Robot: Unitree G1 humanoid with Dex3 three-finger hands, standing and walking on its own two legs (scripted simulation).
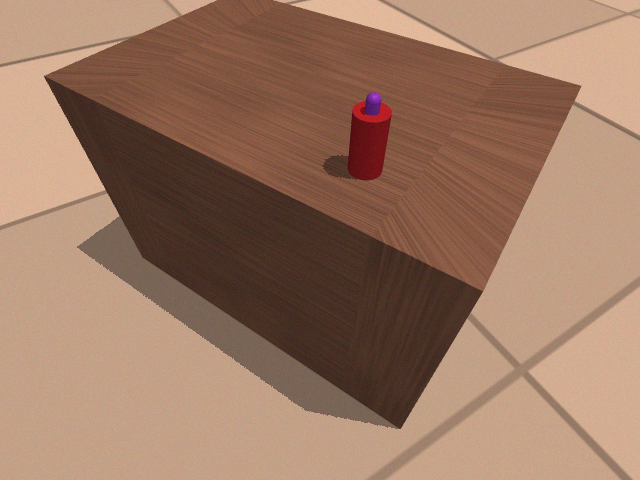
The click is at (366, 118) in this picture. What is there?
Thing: necked bottle
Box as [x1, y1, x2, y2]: [348, 92, 391, 179]
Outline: 375,92 368,94 366,100 356,104 352,110 348,171 351,175 360,179 372,179 377,177 381,172 391,110 388,106 380,102 380,97
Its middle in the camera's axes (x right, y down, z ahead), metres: +0.09 -0.19 +0.72
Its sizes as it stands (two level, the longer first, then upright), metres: 0.068 0.068 0.161
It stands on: a support 0.75 m high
